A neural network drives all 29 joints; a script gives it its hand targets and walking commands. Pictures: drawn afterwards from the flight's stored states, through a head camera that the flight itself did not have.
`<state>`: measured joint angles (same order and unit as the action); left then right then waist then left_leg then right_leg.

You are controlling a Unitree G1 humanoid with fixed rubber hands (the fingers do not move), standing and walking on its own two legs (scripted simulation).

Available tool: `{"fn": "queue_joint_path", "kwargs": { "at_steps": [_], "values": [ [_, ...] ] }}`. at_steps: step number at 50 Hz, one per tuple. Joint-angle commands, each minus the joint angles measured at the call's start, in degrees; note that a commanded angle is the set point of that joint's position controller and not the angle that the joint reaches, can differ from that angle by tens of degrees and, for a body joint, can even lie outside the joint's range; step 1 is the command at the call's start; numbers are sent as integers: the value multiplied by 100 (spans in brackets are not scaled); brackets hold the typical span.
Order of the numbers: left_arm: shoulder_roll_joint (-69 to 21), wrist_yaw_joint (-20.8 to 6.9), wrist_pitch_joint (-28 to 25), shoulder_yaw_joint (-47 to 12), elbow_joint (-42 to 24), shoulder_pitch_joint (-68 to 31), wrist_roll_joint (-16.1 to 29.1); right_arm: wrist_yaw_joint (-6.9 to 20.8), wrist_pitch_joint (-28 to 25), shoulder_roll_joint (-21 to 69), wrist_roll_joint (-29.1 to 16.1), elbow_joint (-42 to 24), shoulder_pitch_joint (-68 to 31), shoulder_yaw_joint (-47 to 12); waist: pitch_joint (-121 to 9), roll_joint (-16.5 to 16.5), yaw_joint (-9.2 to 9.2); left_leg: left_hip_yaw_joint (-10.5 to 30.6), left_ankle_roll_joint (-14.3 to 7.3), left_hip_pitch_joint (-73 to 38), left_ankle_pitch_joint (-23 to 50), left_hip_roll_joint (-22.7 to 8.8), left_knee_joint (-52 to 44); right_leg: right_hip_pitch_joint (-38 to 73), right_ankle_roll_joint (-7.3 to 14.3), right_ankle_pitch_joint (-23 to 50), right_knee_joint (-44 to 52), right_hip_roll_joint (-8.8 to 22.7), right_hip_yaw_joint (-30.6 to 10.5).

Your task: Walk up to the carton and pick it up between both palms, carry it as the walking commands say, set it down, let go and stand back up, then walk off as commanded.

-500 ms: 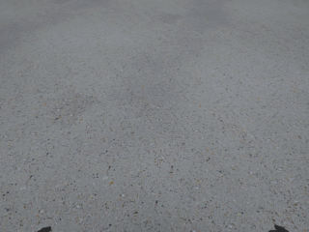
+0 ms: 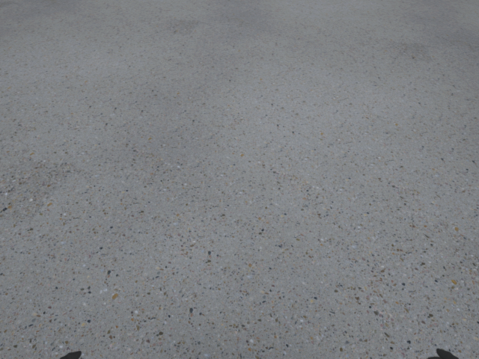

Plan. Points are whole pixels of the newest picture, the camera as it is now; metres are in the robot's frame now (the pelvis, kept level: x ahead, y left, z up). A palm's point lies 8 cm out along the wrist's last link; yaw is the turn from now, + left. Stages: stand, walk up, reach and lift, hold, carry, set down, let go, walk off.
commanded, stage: walk up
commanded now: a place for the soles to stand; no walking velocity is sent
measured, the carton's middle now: out of the picture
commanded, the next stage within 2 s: none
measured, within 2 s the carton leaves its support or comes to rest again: neither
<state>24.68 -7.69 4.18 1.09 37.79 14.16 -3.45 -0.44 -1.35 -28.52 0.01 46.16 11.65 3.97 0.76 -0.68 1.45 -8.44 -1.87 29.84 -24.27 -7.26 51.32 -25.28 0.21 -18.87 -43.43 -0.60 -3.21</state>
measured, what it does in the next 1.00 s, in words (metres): steps to the right, turning right: left foot, then right foot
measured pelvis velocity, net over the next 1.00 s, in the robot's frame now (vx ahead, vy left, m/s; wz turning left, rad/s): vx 0.00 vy -0.19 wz -0.51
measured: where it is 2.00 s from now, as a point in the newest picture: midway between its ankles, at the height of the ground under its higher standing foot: outside the picture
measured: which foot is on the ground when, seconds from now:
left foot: up 0.00-0.06, down 0.08-0.38, up 0.40-0.58, down 0.60-0.88, up 0.90-1.00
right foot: down 0.00-0.12, up 0.14-0.36, down 0.38-0.62, up 0.64-0.86, down 0.88-1.00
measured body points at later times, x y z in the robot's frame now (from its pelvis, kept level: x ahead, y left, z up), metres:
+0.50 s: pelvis +0.00 -0.09 +0.00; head +0.02 -0.10 +0.45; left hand +0.18 +0.19 -0.08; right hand +0.03 -0.46 -0.09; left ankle +0.07 +0.04 -0.69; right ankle +0.01 -0.20 -0.71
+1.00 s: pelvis +0.00 -0.19 +0.00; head +0.02 -0.20 +0.45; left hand +0.26 +0.03 -0.09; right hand -0.06 -0.56 -0.07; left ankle +0.08 -0.07 -0.70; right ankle -0.02 -0.31 -0.71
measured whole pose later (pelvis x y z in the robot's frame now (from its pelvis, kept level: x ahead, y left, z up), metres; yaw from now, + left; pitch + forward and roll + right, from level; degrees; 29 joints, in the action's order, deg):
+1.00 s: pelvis +0.00 -0.19 +0.00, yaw -29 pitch +1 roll +1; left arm 25.3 -8.9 4.0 1.7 37.8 14.2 -3.7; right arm -0.6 -3.3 -28.7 0.0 47.0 11.4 5.0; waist 1.0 -0.8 0.9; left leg -8.8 -0.3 25.0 -25.5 -7.3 48.4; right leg -25.7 0.0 -18.5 -42.7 -1.3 -5.3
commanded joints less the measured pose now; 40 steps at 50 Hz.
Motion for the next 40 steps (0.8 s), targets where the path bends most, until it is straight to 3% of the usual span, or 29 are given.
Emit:
{"fn": "queue_joint_path", "kwargs": {
  "at_steps": [1, 2, 3, 4, 5, 6, 7, 9, 10, 14, 16, 17, 18, 19, 20, 21, 22, 23, 26, 27, 28, 29, 30, 31, 32, 33, 36, 37, 40],
  "values": [
    [1617, 128, -170, 778, -633, -557, -113, -106, -301, -1013, -6, 142, 133, 329, -573, -1183, -184, 553, -13, -395, 240, 759, -849, 193, 1290, 1152, 2135, 602, -2352],
    [1558, 111, -156, 764, -724, -721, -89, -142, -316, -1020, 11, 148, 300, 343, -509, -963, -287, 553, -126, -1053, 614, 771, -1375, -217, 1275, 1294, 1878, 524, -2262],
    [1343, 120, -167, 685, -756, -893, -61, -175, -348, -1022, 20, 265, 552, 337, -555, -880, -475, 751, -219, -1895, 965, 602, -2240, -851, 1090, 1214, 1400, 275, -1907],
    [817, 82, -190, 556, -889, -1073, -10, -218, -372, -1425, 162, 243, 878, 492, -717, 174, -755, 1911, -427, -3128, 490, -258, -3131, -1976, 558, 427, 737, -259, -1240],
    [561, 97, -206, 527, -824, -820, -46, -274, -358, -2032, 212, 204, 806, 644, -940, 1346, -668, 3265, -654, -3241, -932, -2148, -4175, -2445, 142, -366, -543, -463, -444],
    [1181, 76, -141, 674, -633, -473, -200, -239, -364, -2047, 98, -31, -16, 665, -723, 743, -402, 3005, -1013, -2818, -1109, -2980, -4136, -2482, -86, -313, -1195, 310, -435],
    [1468, 33, -128, 738, -525, -323, -189, -189, -369, -1901, 12, -109, -395, 617, -598, 474, -271, 2388, -1069, -2414, -871, -2687, -3985, -2071, -166, -84, -1353, 513, -250],
    [1481, -90, -204, 801, -511, -338, -137, -170, -395, -1697, 117, -62, -408, 572, -668, 824, -186, 1638, -1169, -2050, -215, -2260, -3737, -1360, -153, 85, -1390, 604, -151],
    [1470, -156, -204, 787, -473, -233, -116, -178, -401, -1656, 137, -157, -373, 587, -783, 754, -153, 1243, -1118, -2003, 73, -2164, -3677, -1084, -76, 159, -1168, 660, 12],
    [1345, -237, -172, 812, -269, -195, -86, -106, -363, -1675, 241, -77, -467, 672, -756, 946, -152, 500, -876, -1493, -319, -1845, -3357, -308, 126, 135, -280, 591, 415],
    [1431, -185, -163, 878, -95, 321, -62, -83, -315, -1632, 268, -126, -866, 659, -838, 813, 188, 196, -666, -960, -908, -1592, -2845, 348, 273, 284, 219, 422, 491],
    [1531, -146, -170, 939, 77, 773, -69, -64, -276, -1390, 261, -136, -985, 581, -903, 236, 416, -170, -449, -622, -855, -1119, -1771, 813, 448, -30, 830, 322, 134],
    [1795, -53, -182, 998, 112, 923, -133, -40, -202, -1024, 134, -159, -884, 503, -579, -1010, 526, -545, -207, -110, -760, -268, -460, 808, 883, -1214, 2299, 597, -1330],
    [2093, -1, -197, 1008, -116, 200, -138, -47, -175, -933, 78, -252, -773, 402, 202, -1991, 265, -361, 58, 963, -959, 599, 238, 407, 1375, -1973, 3454, 1016, -3210],
    [2077, 42, -168, 927, -302, -183, -83, -81, -192, -1006, 22, -267, -881, 390, 692, -1714, 148, 206, 83, 1467, -979, 636, 525, 464, 1554, -1184, 3463, 1016, -3449],
    [1961, 79, -177, 933, -445, -239, -36, -123, -279, -1089, 17, -215, -847, 314, 241, -1495, 174, 589, 99, 1497, -683, 556, 423, 927, 1516, -261, 3251, 967, -3264],
    [1901, 99, -159, 903, -453, -207, -47, -126, -294, -1074, -40, -47, -499, 305, 27, -1541, 110, 654, 161, 1314, -337, 494, 111, 1100, 1452, 6, 2943, 801, -3080],
    [1815, 98, -174, 888, -441, -156, -63, -129, -300, -1133, -24, 102, -359, 344, -60, -1304, 77, 638, 119, 1101, -86, 523, -201, 1253, 1302, 587, 2663, 730, -2959],
    [1610, 71, -188, 812, -597, -193, -88, -151, -358, -1085, -10, 198, -32, 398, -544, -1316, 6, 614, 4, -26, 93, 692, -876, 837, 1316, 1086, 2306, 687, -2707],
    [1491, 49, -195, 762, -699, -419, -79, -166, -378, -1032, -20, 202, 182, 356, -606, -1199, -118, 734, -93, -528, 279, 695, -1281, 556, 1315, 1090, 2242, 613, -2685],
    [1397, 45, -179, 715, -740, -569, -49, -183, -398, -1027, -3, 249, 303, 386, -631, -955, -258, 812, -215, -1428, 772, 649, -1870, -127, 1144, 1192, 1924, 557, -2497],
    [1090, 42, -191, 618, -917, -926, -31, -191, -412, -1231, 56, 288, 636, 457, -700, -508, -519, 1214, -397, -2539, 791, 381, -2691, -1036, 751, 741, 1581, 109, -2019],
    [723, 3, -242, 489, -975, -1059, -10, -235, -415, -1760, 150, 310, 911, 604, -889, 735, -750, 2575, -715, -3695, -62, -949, -3496, -2371, 308, -460, 740, -547, -990],
    [905, 7, -220, 540, -843, -869, -155, -248, -413, -2138, 145, 185, 643, 764, -858, 1082, -753, 3093, -1336, -3550, -926, -2754, -4094, -2595, 37, -403, -680, 62, -299],
    [1278, -17, -217, 655, -680, -650, -188, -217, -442, -2031, 2, 51, 50, 723, -599, 635, -460, 2841, -1413, -2952, -945, -2950, -4068, -2351, -48, -334, -1153, 453, -234],
    [1415, -93, -217, 717, -589, -434, -162, -176, -454, -1886, -32, -31, -202, 679, -500, 436, -297, 2289, -1351, -2613, -566, -2705, -3976, -1915, -131, -143, -1269, 570, -210],
    [1391, -255, -279, 805, -479, -418, -108, -164, -519, -1670, 113, -23, -255, 639, -807, 768, -201, 1085, -1016, -2528, 110, -2037, -3615, -1132, 0, 86, -697, 636, -31],
    [1343, -274, -253, 774, -478, -508, -100, -114, -504, -1616, 137, -47, -349, 652, -773, 938, -241, 971, -1024, -2543, 150, -2000, -3490, -1075, 41, 117, -502, 697, 41],
    [1401, -262, -256, 878, -302, -188, -68, -49, -462, -1725, 177, -61, -531, 698, -980, 856, -30, 435, -827, -1758, -446, -1811, -2881, -94, 205, 129, 269, 593, 199]
  ]
}}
